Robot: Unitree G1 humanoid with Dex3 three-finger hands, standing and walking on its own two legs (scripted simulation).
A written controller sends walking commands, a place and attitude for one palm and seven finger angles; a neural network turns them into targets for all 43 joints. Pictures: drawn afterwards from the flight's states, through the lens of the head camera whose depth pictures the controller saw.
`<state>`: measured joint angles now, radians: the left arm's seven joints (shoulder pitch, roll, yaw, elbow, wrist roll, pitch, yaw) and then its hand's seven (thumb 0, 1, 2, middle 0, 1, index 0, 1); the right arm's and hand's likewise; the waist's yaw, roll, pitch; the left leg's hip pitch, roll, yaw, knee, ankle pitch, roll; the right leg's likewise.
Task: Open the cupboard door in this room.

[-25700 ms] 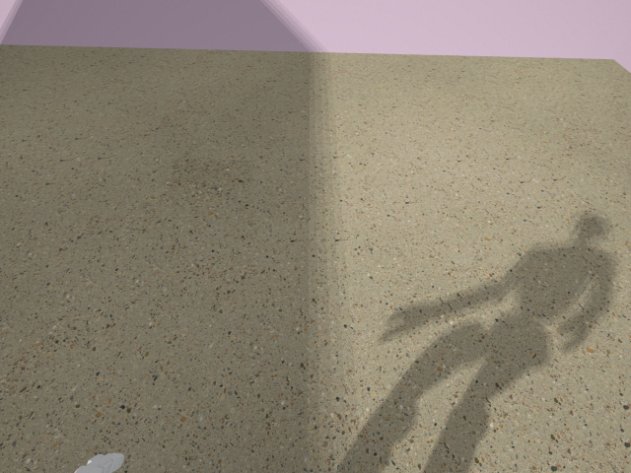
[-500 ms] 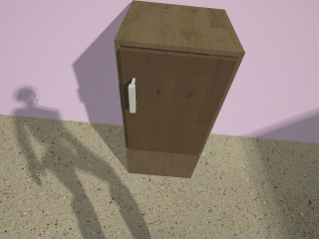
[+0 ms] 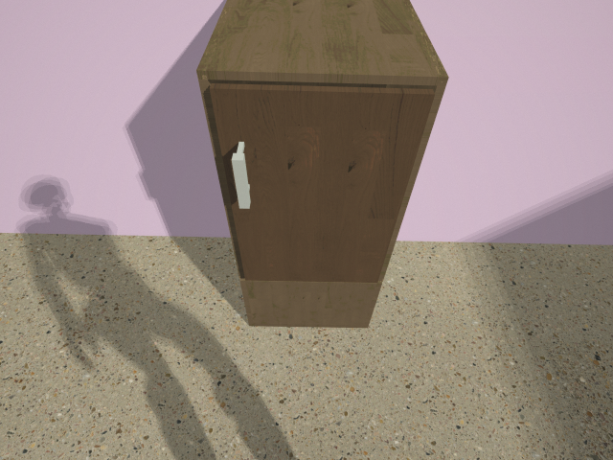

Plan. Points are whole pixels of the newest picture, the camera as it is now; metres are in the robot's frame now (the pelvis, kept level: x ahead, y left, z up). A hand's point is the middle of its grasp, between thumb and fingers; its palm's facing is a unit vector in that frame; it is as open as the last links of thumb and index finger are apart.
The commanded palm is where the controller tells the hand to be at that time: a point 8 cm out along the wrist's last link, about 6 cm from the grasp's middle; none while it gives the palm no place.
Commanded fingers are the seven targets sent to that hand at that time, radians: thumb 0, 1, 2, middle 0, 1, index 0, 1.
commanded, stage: look again from close up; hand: left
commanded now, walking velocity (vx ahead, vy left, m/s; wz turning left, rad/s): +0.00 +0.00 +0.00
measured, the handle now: (243, 175) +0.62 +0.16 -0.02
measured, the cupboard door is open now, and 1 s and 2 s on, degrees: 0 0 0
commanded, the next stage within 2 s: shuffle to correct the standing spot in 0.44 s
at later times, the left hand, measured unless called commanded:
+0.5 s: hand out of the picture +0.01 +0.17 -0.17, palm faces +0.01 -0.98 -0.21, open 7.4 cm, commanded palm none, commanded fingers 0.00 0.90 0.90 -0.20 -0.30 -0.20 -0.30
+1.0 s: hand out of the picture +0.03 +0.13 -0.19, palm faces +0.08 -0.98 -0.16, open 7.4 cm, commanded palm none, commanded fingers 0.00 0.90 0.90 -0.20 -0.30 -0.20 -0.30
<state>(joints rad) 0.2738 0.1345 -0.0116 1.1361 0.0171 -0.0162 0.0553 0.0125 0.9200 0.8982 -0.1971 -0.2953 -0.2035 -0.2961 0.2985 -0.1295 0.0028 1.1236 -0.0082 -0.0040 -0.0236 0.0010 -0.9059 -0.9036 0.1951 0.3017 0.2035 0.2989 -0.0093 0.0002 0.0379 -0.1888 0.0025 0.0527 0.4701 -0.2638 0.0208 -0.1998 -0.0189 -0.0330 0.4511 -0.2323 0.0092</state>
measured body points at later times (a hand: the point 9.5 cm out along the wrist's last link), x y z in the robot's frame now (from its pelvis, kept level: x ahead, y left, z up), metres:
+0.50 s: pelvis +0.00 -0.01 +0.00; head +0.01 -0.02 +0.45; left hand +0.01 +0.22 -0.15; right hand +0.01 -0.23 -0.17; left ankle -0.01 +0.10 -0.74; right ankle +0.00 -0.12 -0.74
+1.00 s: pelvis +0.07 -0.03 -0.02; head +0.10 -0.02 +0.43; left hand +0.02 +0.18 -0.18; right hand +0.08 -0.25 -0.17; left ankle +0.04 +0.07 -0.73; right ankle +0.00 -0.12 -0.74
